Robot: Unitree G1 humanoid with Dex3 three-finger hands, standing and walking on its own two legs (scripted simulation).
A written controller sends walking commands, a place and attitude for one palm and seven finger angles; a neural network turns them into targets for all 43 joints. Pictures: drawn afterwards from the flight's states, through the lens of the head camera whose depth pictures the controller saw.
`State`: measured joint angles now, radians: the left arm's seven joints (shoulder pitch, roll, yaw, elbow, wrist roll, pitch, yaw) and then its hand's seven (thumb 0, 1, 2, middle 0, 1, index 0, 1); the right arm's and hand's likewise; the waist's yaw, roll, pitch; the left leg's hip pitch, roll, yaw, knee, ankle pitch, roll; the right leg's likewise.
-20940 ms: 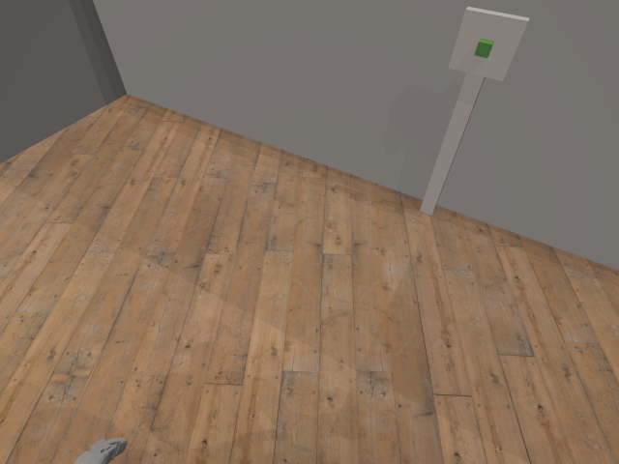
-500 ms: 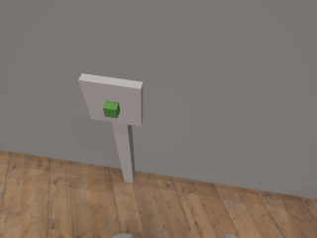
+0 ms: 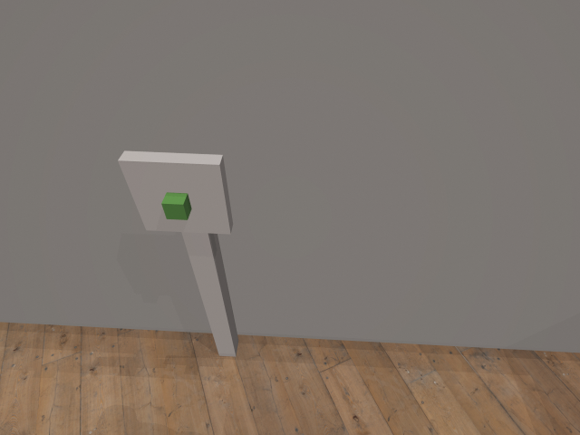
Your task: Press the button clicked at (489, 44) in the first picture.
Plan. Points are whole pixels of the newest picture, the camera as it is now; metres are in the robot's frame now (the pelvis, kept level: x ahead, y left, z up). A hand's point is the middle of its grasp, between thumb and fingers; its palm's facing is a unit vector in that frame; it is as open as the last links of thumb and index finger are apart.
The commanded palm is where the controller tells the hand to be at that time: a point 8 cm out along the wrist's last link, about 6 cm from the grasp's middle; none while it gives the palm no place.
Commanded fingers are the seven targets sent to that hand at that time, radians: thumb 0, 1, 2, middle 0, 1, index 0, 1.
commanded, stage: come to a stop and stand still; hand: left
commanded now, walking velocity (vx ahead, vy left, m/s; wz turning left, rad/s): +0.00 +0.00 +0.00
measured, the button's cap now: (177, 205) +0.51 +0.24 +0.02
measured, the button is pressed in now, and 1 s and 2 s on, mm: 0 0 0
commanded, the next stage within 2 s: look again from close up in 0.34 s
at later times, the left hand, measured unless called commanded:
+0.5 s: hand out of the picture -0.04 +0.15 -0.16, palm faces +0.02 -0.98 -0.18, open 7.4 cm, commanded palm none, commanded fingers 0.00 0.90 0.90 -0.20 -0.30 -0.20 -0.30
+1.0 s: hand out of the picture +0.03 +0.15 -0.16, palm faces +0.01 -0.99 -0.17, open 7.4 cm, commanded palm +0.13 +0.19 -0.05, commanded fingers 0.00 0.90 0.90 -0.23 -0.33 -0.23 -0.33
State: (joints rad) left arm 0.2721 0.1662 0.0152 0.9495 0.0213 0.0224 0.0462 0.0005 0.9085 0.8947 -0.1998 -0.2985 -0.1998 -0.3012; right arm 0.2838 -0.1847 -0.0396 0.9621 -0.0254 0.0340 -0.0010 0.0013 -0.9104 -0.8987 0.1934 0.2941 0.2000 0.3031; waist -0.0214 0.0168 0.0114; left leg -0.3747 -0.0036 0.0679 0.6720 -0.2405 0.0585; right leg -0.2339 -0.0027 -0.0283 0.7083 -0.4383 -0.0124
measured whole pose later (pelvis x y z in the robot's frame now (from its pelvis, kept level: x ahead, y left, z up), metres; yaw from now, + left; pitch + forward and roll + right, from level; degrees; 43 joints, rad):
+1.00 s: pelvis +0.04 -0.02 +0.02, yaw -1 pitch +1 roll +0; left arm 0.32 0.14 -0.01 1.11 0.02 -0.03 0.03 0.00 0.91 0.89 -0.20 -0.30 -0.20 -0.30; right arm 0.28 -0.14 0.01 1.11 -0.01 -0.02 -0.03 0.01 -0.92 -0.90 0.20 0.29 0.20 0.30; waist 0.00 -0.01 0.03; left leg -0.29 -0.01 0.04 0.47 -0.19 0.03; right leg -0.15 0.01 -0.02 0.47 -0.34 -0.02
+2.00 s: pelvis -0.01 -0.01 -0.07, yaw +0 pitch +15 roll -3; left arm 0.50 0.23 0.16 -0.05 -0.28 -0.50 -0.25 0.01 0.91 0.90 -1.25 -1.45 -1.25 -1.45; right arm 0.29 -0.25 -0.04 0.58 0.04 -0.14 -0.07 0.01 -0.90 -0.90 0.20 0.29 0.20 0.30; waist -0.02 0.04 -0.15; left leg -1.01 0.03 -0.01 1.15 -0.40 0.03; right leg -0.83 0.04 -0.09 1.15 -0.58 -0.03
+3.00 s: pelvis +0.02 +0.01 -0.05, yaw +0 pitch +13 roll -4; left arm 0.38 0.28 0.21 -0.03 -0.29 -0.32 -0.28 0.01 0.90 0.90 -1.30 -1.50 -1.30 -1.50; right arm 0.24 -0.23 0.01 0.51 0.03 -0.14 -0.04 0.01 -0.90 -0.90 0.20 0.30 0.21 0.30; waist -0.02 0.04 -0.13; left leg -0.87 0.01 0.00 1.04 -0.40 0.06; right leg -0.66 0.02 -0.08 0.98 -0.54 0.00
